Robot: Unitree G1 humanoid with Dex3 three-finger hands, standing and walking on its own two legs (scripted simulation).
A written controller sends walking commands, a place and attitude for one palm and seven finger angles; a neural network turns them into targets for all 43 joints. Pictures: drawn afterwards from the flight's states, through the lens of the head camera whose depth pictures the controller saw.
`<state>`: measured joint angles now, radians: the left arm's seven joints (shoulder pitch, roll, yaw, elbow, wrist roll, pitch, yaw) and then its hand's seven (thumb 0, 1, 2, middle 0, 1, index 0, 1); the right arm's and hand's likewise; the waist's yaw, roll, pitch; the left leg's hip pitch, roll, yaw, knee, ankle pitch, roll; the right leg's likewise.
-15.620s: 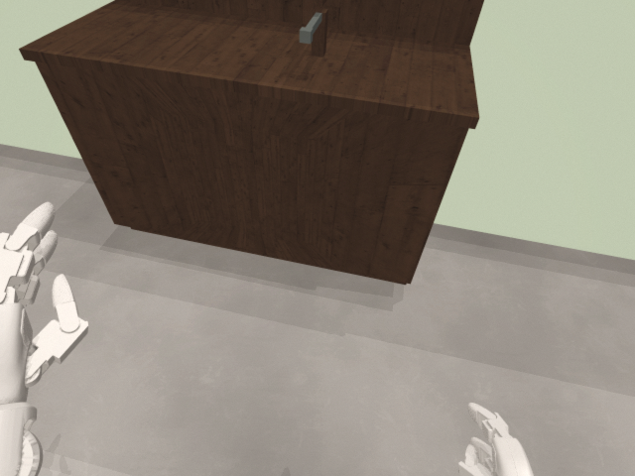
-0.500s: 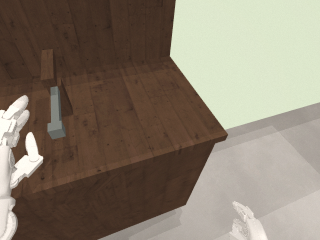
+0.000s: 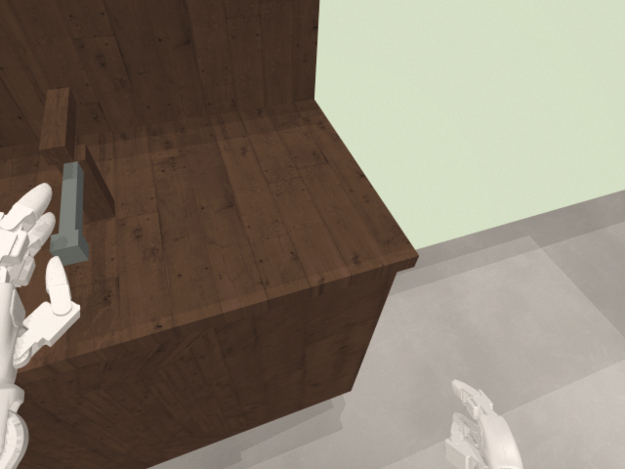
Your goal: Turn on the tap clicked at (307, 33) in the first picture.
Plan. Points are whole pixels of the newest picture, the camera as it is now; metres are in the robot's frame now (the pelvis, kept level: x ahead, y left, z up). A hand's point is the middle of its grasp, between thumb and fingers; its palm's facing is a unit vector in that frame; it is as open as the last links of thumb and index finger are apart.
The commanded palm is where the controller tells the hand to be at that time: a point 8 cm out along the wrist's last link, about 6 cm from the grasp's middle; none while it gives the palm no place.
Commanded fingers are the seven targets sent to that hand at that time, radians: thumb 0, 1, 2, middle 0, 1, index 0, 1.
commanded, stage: shuffle to correct the standing spot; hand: left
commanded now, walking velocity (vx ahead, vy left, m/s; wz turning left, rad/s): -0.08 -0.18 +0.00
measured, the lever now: (70, 247) +0.31 +0.31 +0.12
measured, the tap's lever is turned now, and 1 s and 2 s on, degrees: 0 0 0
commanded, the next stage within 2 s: come to a stop and stand still in 1.46 s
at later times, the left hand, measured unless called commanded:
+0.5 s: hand (127, 313) +0.22 +0.20 +0.16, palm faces +0.33 -0.86 -0.40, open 7.4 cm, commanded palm +0.16 +0.24 +0.17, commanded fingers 0.00 0.90 0.90 -0.20 -0.30 -0.20 -0.30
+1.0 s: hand (99, 328) +0.20 +0.22 +0.16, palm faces +0.37 -0.83 -0.42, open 7.4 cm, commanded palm +0.14 +0.25 +0.17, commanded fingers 0.00 0.90 0.90 -0.20 -0.30 -0.20 -0.30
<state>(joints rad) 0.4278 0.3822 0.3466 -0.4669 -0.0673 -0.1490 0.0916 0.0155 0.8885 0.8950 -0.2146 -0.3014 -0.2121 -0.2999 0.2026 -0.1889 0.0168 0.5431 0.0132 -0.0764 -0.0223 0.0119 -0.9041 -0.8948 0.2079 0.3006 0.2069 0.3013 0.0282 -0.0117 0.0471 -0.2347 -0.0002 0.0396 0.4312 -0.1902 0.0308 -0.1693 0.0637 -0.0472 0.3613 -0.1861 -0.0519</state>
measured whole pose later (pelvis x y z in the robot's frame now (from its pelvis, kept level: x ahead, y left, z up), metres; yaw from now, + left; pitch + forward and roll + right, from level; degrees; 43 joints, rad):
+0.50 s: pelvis +0.00 -0.04 -0.01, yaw +0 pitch +1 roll -1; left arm 0.47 0.40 0.36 -0.53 -0.10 -0.12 0.10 0.02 0.89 0.89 -0.22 -0.30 -0.21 -0.30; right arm 0.21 -0.21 -0.02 0.55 0.02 -0.07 -0.05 0.01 -0.91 -0.90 0.21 0.30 0.20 0.30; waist 0.01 0.00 0.05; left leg -0.30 0.06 0.02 0.50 -0.22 -0.03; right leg -0.23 0.12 -0.06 0.42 -0.21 -0.09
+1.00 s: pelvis -0.02 -0.03 -0.01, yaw +0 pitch +0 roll +0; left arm 0.43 0.40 0.37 -0.51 -0.06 -0.10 0.10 0.02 0.89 0.90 -0.21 -0.30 -0.21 -0.30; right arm 0.24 -0.19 0.00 0.54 0.01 -0.07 -0.03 0.01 -0.91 -0.89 0.21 0.30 0.21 0.30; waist 0.02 -0.01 0.06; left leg -0.31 0.04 0.04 0.53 -0.21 0.00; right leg -0.27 0.08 -0.08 0.51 -0.25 -0.03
